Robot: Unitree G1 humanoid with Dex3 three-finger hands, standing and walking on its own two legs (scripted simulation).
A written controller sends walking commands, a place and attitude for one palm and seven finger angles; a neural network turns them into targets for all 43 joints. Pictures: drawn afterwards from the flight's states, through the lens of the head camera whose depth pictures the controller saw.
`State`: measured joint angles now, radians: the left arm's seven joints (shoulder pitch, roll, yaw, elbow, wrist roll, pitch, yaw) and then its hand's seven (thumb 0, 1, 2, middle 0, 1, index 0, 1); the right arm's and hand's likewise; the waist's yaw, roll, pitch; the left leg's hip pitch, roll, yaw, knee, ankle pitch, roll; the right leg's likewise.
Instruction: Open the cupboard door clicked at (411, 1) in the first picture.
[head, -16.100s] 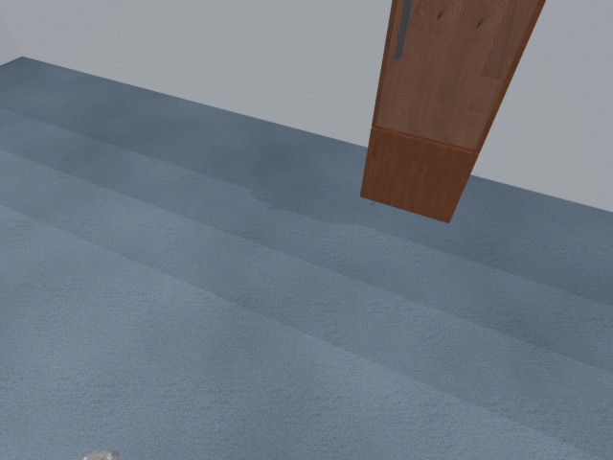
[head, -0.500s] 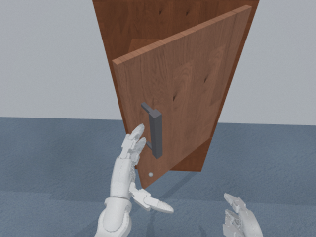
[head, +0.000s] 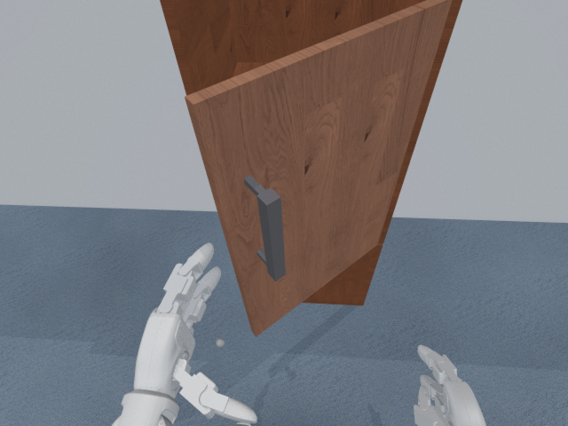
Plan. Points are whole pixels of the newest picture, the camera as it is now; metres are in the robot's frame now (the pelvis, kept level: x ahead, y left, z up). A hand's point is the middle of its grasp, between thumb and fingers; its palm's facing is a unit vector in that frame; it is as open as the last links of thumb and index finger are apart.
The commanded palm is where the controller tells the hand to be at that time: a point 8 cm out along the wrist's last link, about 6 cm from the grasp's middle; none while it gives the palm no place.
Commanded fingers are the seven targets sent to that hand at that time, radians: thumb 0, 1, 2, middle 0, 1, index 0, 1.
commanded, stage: draw the hand back to the body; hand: left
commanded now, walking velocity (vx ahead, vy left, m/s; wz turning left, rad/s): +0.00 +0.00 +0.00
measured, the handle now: (265, 232) +0.36 +0.05 +0.09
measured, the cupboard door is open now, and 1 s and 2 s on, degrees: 42 42 42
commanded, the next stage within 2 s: step back with the hand held close in 1.56 s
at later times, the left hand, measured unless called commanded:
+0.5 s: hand (137, 336) +0.19 +0.16 +0.13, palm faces -0.01 -1.00 -0.07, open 16.2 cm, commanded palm +0.16 +0.22 +0.15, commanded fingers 0.00 -0.25 0.41 -0.16 -0.30 -0.16 -0.30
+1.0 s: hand (18, 293) +0.21 +0.26 +0.19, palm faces +0.32 -0.87 -0.37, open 11.3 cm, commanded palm +0.16 +0.31 +0.21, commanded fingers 0.00 0.62 0.78 -0.19 -0.30 -0.19 -0.30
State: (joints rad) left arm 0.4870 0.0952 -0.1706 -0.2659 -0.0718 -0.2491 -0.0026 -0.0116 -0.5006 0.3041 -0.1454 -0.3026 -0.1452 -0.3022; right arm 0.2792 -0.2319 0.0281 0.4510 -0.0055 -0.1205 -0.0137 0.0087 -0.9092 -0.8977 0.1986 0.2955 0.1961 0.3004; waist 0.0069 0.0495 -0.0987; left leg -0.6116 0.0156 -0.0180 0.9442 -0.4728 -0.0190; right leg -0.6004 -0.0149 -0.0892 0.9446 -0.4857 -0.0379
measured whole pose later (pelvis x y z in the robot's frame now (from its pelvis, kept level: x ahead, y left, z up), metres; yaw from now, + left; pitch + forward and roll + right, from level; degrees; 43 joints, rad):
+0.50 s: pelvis +0.00 +0.02 +0.02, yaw +0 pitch +3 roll -1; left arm 0.52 0.20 0.02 -0.40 -0.20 -0.10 -0.11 -0.01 -0.47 0.32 -0.15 -0.30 -0.15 -0.30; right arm 0.28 -0.24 0.06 0.48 0.03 -0.20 -0.06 0.01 -0.91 -0.90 0.20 0.30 0.20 0.30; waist 0.03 0.06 -0.09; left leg -0.47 0.01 -0.01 0.85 -0.44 0.01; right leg -0.45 -0.02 -0.08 0.82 -0.43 -0.01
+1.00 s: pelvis +0.01 +0.04 +0.05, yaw -2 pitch -4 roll -1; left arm 0.51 0.32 0.20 -0.43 -0.03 -0.07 0.12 0.00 0.28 0.64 -0.18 -0.30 -0.18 -0.30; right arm 0.22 -0.22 0.06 0.61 -0.01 -0.15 -0.07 0.01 -0.91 -0.90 0.20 0.30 0.20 0.30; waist 0.06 0.05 0.01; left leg -0.12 -0.01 0.04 0.48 -0.29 0.04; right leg -0.11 -0.03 -0.04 0.43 -0.26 0.02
